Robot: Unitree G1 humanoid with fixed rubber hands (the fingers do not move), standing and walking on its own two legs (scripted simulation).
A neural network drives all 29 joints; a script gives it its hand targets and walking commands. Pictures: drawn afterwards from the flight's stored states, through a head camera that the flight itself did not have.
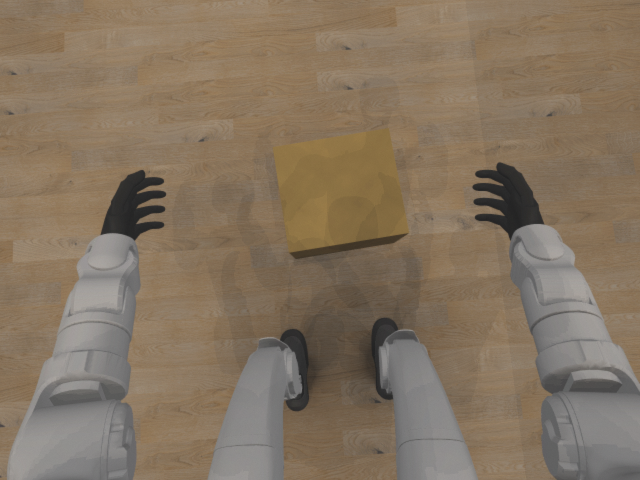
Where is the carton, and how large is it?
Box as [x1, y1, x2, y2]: [273, 128, 408, 258]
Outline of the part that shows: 388,128 273,147 289,252 295,258 394,242 408,233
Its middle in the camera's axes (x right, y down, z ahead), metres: +0.05 -0.10 +0.98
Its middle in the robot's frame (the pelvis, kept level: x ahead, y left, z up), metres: +0.53 -0.03 -0.60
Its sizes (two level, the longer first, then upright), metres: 0.274 0.250 0.201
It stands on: the floor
